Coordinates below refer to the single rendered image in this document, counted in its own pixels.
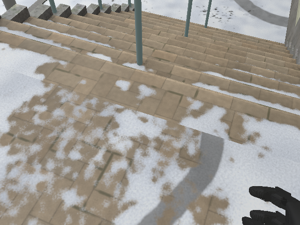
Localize stairs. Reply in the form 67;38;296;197
0;10;300;115

